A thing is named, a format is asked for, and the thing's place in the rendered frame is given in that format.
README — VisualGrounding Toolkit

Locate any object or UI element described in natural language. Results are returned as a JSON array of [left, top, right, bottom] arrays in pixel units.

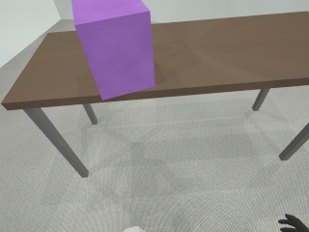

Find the table
[[1, 11, 309, 178]]

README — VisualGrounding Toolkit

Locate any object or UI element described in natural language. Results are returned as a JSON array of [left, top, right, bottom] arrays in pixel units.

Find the right robot hand
[[278, 214, 309, 232]]

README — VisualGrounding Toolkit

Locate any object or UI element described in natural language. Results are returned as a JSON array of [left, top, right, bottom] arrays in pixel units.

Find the carton
[[71, 0, 155, 101]]

